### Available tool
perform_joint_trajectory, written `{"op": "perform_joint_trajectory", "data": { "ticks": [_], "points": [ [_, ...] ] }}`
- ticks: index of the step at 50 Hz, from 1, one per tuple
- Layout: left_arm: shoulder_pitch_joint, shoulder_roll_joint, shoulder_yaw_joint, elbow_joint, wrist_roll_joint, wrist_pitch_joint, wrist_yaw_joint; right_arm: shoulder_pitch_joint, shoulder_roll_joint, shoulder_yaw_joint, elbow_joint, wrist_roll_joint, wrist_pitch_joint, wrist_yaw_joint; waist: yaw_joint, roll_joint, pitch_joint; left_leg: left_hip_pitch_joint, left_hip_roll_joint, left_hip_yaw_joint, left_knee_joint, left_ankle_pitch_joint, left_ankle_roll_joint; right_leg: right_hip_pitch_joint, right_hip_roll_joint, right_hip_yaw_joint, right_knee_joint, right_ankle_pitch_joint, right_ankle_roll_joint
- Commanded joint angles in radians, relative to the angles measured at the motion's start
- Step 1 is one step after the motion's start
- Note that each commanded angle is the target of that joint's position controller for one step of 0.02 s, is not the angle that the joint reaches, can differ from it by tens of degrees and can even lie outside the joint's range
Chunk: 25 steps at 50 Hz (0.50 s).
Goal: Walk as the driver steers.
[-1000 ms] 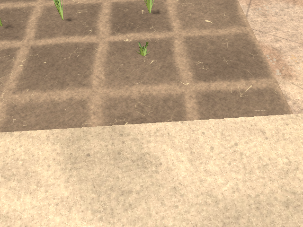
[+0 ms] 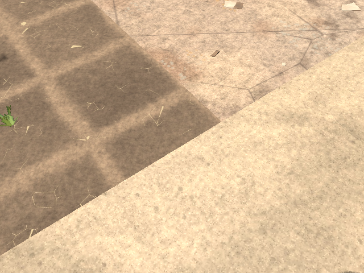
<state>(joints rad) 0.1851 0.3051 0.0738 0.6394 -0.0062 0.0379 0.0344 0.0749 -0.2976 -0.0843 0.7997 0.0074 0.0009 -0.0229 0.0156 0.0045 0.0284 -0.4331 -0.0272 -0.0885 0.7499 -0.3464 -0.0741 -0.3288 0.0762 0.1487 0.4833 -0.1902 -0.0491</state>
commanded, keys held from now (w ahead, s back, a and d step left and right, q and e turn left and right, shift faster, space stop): e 0.32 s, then no key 0.20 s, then q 0.48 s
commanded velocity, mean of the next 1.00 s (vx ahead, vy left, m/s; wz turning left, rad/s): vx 0.00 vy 0.00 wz -0.16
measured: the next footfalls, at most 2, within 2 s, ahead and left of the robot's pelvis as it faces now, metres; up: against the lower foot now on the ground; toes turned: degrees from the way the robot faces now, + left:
left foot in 0.10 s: +0.06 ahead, +0.14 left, +0.00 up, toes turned -9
right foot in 0.52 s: +0.00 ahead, -0.13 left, +0.00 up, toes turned -16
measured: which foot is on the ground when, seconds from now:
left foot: up 0.00-0.08, down 0.10-0.52, up 0.54-0.96, down 0.98-1.00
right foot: down 0.00-0.10, up 0.12-0.50, down 0.52-0.98, up 1.00-1.00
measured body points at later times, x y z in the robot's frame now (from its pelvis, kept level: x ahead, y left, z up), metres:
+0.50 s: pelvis +0.00 +0.00 +0.00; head +0.03 -0.01 +0.44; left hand +0.23 +0.22 -0.09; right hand +0.04 -0.31 -0.12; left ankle +0.02 +0.14 -0.74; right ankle -0.03 -0.12 -0.74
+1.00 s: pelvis -0.01 +0.01 -0.01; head +0.02 +0.03 +0.43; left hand +0.18 +0.27 -0.12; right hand +0.07 -0.29 -0.11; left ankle -0.02 +0.10 -0.74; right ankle -0.04 -0.12 -0.74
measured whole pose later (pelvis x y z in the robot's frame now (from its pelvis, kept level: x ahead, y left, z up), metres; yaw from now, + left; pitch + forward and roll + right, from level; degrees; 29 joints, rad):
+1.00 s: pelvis -0.01 +0.01 -0.01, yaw -5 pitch +0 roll -1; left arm 0.09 0.30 0.08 0.74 0.00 0.04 0.03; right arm 0.19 -0.31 -0.07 0.76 0.02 0.05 0.01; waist -0.02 -0.03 0.06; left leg -0.27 0.01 0.06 0.60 -0.32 0.03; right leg -0.29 -0.08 -0.15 0.65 -0.38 0.03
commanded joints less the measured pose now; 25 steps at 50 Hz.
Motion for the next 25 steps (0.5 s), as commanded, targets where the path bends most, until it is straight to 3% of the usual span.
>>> {"op": "perform_joint_trajectory", "data": {
  "ticks": [1,4,5,6,7,8,10,11,14,17,19,22,24,25],
  "points": [
    [-0.015,0.177,0.052,-0.073,-0.005,-0.003,-0.002,-0.014,-0.092,-0.019,-0.068,0.006,-0.026,0.011,0.004,-0.168,-0.126,0.013,-0.015,0.000,-0.100,-0.017,0.010,0.167,-0.247,0.332,-0.099,0.246,-0.178],
    [-0.059,0.166,0.048,-0.088,-0.023,0.008,0.002,0.072,-0.103,-0.028,-0.046,0.003,-0.038,0.023,-0.050,-0.153,-0.136,0.193,-0.002,0.019,-0.379,0.179,0.047,0.123,-0.184,0.334,-0.032,0.221,-0.114],
    [-0.035,0.132,0.039,-0.092,-0.019,0.009,0.004,0.105,-0.155,-0.042,-0.042,-0.010,-0.036,0.020,-0.042,-0.074,-0.157,0.319,0.123,-0.068,-0.415,0.251,0.092,0.022,-0.129,0.280,0.058,0.048,-0.062],
    [0.030,0.082,0.028,-0.101,-0.014,0.004,-0.001,0.072,-0.240,-0.056,-0.054,-0.026,-0.023,0.011,0.028,0.203,-0.136,0.400,0.331,-0.291,-0.429,0.445,0.215,-0.177,0.039,0.078,0.260,-0.314,0.006],
    [0.017,0.162,0.053,-0.105,-0.006,-0.008,-0.002,0.071,-0.208,-0.050,-0.065,-0.050,-0.024,0.013,-0.005,0.258,-0.113,0.331,0.449,-0.422,-0.456,0.505,0.351,-0.268,0.039,0.018,0.485,-0.464,0.055],
    [0.031,0.215,0.073,-0.086,-0.006,-0.009,-0.005,0.021,-0.158,-0.034,-0.089,-0.043,-0.027,0.008,0.011,0.171,-0.093,0.306,0.421,-0.345,-0.447,0.484,0.348,-0.270,-0.009,0.029,0.619,-0.397,0.076],
    [0.057,0.185,0.074,-0.049,-0.008,0.010,-0.002,-0.042,-0.105,-0.019,-0.106,-0.017,-0.023,-0.002,0.024,0.124,-0.062,0.302,0.302,-0.174,-0.427,0.402,0.268,-0.292,-0.026,0.005,0.712,-0.281,0.110],
    [0.056,0.159,0.068,-0.050,-0.010,0.017,-0.004,-0.038,-0.101,-0.014,-0.105,-0.011,-0.020,-0.007,0.015,0.127,-0.050,0.305,0.289,-0.133,-0.426,0.429,0.269,-0.308,-0.032,-0.006,0.744,-0.248,0.125],
    [-0.016,0.112,0.048,-0.091,-0.024,0.017,-0.012,0.024,-0.118,-0.017,-0.097,-0.020,-0.004,-0.019,-0.034,0.153,-0.047,0.366,0.269,-0.046,-0.441,0.458,0.287,-0.330,-0.062,-0.079,0.640,-0.193,0.151],
    [-0.056,0.088,0.032,-0.119,-0.012,0.014,-0.020,0.056,-0.155,-0.028,-0.094,-0.020,0.006,-0.018,-0.065,0.163,-0.082,0.412,0.300,-0.018,-0.430,0.497,0.304,-0.264,-0.101,-0.106,0.484,-0.211,0.158],
    [-0.053,0.073,0.022,-0.126,-0.005,0.012,-0.025,0.044,-0.181,-0.034,-0.096,-0.012,0.010,-0.006,-0.062,0.171,-0.093,0.366,0.307,0.009,-0.425,0.531,0.306,-0.153,-0.103,-0.140,0.375,-0.231,0.142],
    [-0.023,0.090,0.026,-0.115,-0.007,0.015,-0.030,0.045,-0.195,-0.035,-0.087,0.007,0.009,0.011,-0.052,0.180,-0.093,0.350,0.319,0.009,-0.395,0.538,0.299,-0.049,-0.081,-0.174,0.213,-0.196,0.113],
    [0.043,0.083,0.027,-0.085,-0.004,0.014,-0.034,0.022,-0.182,-0.026,-0.078,0.026,0.008,0.014,-0.004,0.162,-0.093,0.307,0.298,0.032,-0.328,0.501,0.255,0.095,-0.060,-0.197,-0.033,-0.018,0.066],
    [0.058,0.101,0.031,-0.078,-0.002,0.014,-0.032,0.070,-0.146,-0.012,-0.053,0.027,0.003,0.017,0.000,0.119,-0.098,0.242,0.269,0.061,-0.282,0.422,0.194,0.214,-0.067,-0.167,-0.145,0.106,0.036]
  ]
}}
